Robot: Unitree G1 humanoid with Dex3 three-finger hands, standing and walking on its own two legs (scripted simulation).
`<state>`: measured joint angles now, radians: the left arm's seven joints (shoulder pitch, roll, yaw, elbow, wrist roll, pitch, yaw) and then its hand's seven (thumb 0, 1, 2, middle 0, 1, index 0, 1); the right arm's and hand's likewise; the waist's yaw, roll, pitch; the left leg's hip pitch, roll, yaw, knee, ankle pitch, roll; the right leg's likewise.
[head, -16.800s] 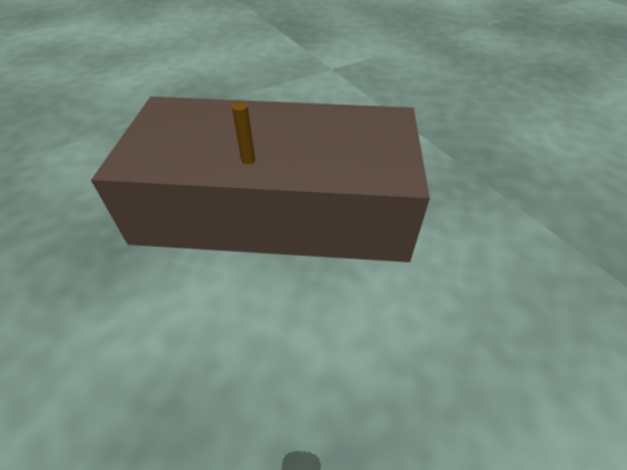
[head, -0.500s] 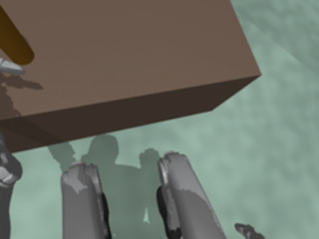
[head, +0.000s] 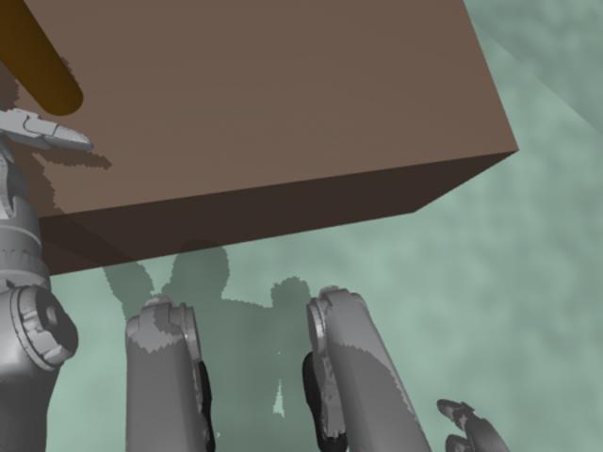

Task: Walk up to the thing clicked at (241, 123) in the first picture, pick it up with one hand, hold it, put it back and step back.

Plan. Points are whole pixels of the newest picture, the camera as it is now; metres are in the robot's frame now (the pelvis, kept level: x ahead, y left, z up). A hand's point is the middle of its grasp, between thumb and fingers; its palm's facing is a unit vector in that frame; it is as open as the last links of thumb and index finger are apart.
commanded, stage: close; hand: left
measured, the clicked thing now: (13, 34) +0.57 +0.28 +0.03
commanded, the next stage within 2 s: settle in 0.70 s
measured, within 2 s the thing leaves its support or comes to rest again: leaves its support in 1.36 s
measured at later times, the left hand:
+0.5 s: hand (32, 89) +0.53 +0.28 -0.01, palm faces +0.30 -0.95 -0.02, open 12.3 cm
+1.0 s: hand (26, 76) +0.54 +0.28 +0.00, palm faces +0.28 -0.96 -0.03, open 8.3 cm
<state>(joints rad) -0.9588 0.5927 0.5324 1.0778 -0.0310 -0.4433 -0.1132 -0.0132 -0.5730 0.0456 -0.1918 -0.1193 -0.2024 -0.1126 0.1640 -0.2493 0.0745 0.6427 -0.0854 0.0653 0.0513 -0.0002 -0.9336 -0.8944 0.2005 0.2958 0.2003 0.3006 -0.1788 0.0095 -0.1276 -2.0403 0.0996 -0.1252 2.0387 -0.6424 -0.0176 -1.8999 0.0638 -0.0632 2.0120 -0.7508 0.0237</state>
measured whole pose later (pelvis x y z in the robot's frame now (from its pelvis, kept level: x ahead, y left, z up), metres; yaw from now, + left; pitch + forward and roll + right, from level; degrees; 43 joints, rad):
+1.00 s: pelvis -0.01 +0.00 -0.03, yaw +0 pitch +36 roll -7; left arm -1.03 0.64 0.49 1.08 -0.04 -0.43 -0.12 -0.03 -0.13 0.84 -0.75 -0.94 -0.86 -1.00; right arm 0.18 -0.27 0.08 0.62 -0.08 0.08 0.06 0.00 -0.90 -0.89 0.20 0.30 0.20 0.30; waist -0.18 -0.01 -0.11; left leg -2.11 0.09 -0.13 2.11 -0.64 -0.02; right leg -1.97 0.06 -0.07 2.10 -0.76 0.02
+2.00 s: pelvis +0.02 +0.01 +0.09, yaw +2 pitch +35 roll -7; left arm -0.89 0.55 0.47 1.02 -0.03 -0.38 -0.09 0.01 -0.09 1.16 -0.84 -1.18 -0.88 -1.20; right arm 0.22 -0.23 0.05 0.69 -0.06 0.05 0.04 0.00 -0.90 -0.89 0.20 0.30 0.20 0.30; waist -0.18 0.02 -0.14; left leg -1.76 0.09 -0.09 1.76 -0.61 -0.01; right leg -1.62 0.04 -0.05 1.71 -0.71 0.03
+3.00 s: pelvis +0.04 +0.01 +0.23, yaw +8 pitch +17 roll -4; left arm -0.32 0.26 0.19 0.60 -0.14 -0.36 -0.02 0.01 -0.11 1.18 -0.86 -1.17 -0.90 -1.18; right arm 0.22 -0.22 0.01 0.68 0.00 -0.01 -0.01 0.01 -0.92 -0.89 0.20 0.30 0.20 0.30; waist -0.07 0.02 -0.10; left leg -1.02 0.06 -0.05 1.19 -0.46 -0.02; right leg -0.89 0.01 -0.04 1.14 -0.54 0.02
